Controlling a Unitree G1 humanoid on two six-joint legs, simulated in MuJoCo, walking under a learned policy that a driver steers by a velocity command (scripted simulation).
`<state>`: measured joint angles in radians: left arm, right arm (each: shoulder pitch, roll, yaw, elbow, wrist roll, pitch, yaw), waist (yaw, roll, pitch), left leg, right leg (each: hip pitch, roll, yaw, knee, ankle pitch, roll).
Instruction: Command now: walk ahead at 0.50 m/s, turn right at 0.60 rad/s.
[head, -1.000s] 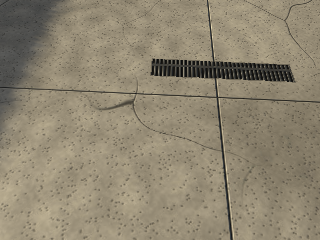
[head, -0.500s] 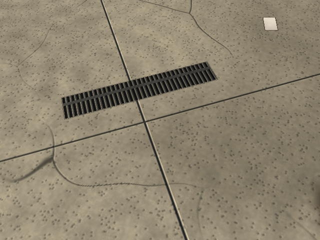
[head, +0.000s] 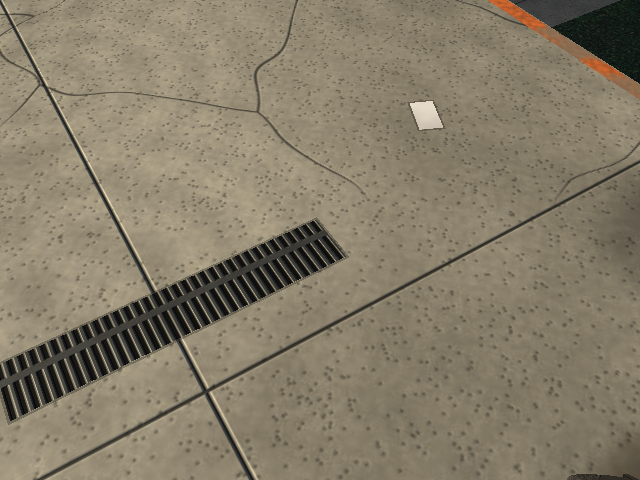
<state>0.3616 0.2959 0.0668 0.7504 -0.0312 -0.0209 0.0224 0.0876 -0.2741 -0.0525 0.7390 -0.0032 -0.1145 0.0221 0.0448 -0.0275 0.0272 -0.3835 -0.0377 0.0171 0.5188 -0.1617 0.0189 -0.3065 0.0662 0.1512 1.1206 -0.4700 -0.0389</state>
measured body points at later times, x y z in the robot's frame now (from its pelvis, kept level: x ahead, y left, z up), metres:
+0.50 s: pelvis +0.26 -0.08 +0.00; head +0.30 -0.11 +0.44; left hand +0.53 +0.12 -0.08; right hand +0.24 -0.38 -0.13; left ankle +0.15 +0.11 -0.63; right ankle +0.32 -0.17 -0.73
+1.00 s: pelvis +0.44 -0.11 +0.00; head +0.49 -0.10 +0.45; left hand +0.62 +0.15 -0.12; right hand +0.55 -0.40 -0.10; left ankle +0.52 -0.03 -0.73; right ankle +0.32 -0.20 -0.65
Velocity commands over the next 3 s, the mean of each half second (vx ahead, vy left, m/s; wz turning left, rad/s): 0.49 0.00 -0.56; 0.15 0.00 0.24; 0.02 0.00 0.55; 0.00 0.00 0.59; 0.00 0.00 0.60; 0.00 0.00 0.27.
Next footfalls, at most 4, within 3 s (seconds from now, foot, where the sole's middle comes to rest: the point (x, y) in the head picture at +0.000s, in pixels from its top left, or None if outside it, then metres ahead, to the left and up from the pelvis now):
0.42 right None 0.36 -0.19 -0.77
0.92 left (362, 441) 0.56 -0.03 -0.77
1.32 right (478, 451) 0.55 -0.27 -0.77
1.74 left None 0.46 -0.02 -0.77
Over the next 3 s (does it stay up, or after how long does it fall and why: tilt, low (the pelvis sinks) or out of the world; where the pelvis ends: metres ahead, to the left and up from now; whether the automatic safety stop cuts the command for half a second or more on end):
stays up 0.44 -0.11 0.01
